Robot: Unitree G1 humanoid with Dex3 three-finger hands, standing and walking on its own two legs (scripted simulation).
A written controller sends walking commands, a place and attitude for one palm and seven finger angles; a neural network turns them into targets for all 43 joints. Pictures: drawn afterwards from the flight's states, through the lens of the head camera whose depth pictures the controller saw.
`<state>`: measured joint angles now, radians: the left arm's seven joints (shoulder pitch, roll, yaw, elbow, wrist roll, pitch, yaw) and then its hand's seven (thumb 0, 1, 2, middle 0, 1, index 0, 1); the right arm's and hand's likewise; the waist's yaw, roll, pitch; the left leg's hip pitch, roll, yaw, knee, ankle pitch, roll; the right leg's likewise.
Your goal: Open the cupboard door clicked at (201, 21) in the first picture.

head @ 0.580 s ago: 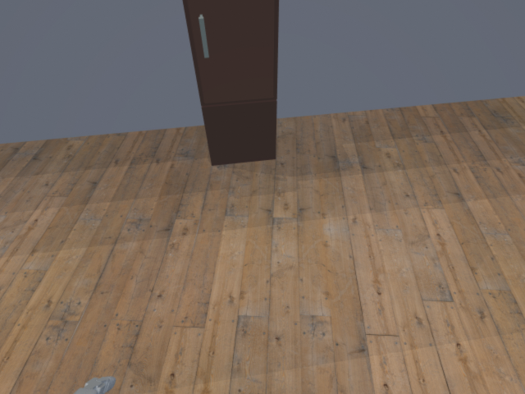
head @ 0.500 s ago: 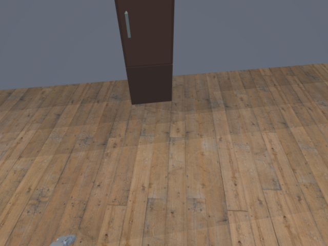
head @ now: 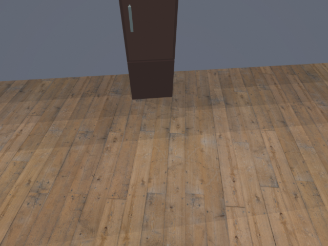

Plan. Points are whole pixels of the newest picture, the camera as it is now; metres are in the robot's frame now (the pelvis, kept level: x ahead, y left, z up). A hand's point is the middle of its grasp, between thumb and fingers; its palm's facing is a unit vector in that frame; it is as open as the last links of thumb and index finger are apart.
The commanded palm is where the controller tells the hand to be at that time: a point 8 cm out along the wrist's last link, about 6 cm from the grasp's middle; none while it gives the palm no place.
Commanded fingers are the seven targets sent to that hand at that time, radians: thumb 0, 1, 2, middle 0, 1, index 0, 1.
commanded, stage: stand and wait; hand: left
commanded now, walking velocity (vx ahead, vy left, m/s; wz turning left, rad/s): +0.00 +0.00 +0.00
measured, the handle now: (130, 18) +1.42 +0.31 -0.03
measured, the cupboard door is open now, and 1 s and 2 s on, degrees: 0 0 0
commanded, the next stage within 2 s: look at it before walking up in 0.24 s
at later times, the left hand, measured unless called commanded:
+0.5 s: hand out of the picture +0.07 +0.25 -0.15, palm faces -0.03 -0.94 -0.33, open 7.4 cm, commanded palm none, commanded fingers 0.00 0.90 0.90 -0.20 -0.30 -0.20 -0.30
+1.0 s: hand out of the picture +0.07 +0.26 -0.15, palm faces -0.04 -0.94 -0.34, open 7.4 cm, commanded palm none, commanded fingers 0.00 0.90 0.90 -0.20 -0.30 -0.20 -0.30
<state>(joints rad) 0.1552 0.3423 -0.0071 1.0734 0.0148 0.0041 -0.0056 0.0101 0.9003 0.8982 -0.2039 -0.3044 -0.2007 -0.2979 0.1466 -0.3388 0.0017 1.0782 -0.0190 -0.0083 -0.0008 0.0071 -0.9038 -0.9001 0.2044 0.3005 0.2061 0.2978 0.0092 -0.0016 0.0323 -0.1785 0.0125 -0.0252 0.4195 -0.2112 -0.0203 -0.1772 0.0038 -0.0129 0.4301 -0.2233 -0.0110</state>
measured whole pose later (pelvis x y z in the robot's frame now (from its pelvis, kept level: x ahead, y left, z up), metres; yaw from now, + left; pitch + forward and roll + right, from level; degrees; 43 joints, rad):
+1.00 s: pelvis +0.00 +0.01 +0.00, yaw +0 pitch -2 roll +0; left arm 0.15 0.34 -0.01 1.10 0.02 0.00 0.00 0.01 0.90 0.90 -0.20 -0.30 -0.20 -0.30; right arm 0.12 -0.34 0.01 1.11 -0.01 -0.01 0.00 0.01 -0.90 -0.90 0.20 0.30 0.21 0.30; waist 0.01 0.00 0.03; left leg -0.14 0.00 -0.01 0.36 -0.19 -0.01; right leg -0.14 -0.01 0.00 0.37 -0.20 0.00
